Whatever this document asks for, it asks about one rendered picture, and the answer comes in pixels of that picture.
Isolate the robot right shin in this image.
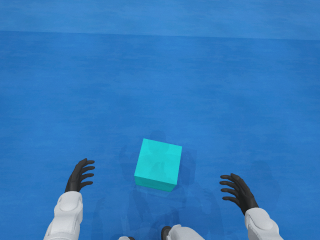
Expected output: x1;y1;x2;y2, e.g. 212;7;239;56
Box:
169;224;182;233

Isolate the carton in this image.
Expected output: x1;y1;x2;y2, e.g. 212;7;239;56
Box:
134;138;182;192

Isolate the robot left hand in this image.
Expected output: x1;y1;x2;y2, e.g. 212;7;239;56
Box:
64;158;95;193

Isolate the robot right hand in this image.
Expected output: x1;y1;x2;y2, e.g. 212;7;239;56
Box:
219;173;259;216

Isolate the robot left forearm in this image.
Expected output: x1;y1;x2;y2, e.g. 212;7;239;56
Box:
43;191;83;240

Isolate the robot right forearm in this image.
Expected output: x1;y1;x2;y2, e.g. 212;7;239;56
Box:
244;207;284;240

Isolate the right robot thigh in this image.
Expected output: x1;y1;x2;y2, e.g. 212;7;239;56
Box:
166;227;205;240

